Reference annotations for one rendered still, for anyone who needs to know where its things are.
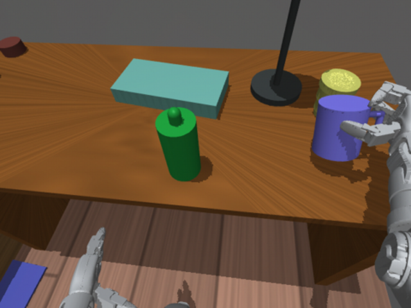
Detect left robot hand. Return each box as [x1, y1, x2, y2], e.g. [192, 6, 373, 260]
[68, 227, 137, 308]

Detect desk lamp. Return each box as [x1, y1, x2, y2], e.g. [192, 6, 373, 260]
[250, 0, 302, 107]

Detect left robot arm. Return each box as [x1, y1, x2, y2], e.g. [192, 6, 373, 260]
[59, 292, 94, 308]

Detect right robot arm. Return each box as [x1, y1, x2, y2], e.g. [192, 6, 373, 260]
[374, 132, 411, 308]

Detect desk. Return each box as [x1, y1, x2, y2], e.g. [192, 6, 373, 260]
[0, 42, 399, 286]

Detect right robot hand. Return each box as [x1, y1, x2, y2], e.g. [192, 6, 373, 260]
[340, 81, 411, 147]

